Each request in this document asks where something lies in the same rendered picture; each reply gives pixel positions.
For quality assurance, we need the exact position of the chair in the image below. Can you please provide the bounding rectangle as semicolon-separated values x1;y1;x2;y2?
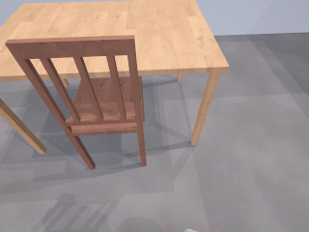
5;35;147;170

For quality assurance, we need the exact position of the table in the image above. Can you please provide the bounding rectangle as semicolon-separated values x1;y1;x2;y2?
0;0;230;154

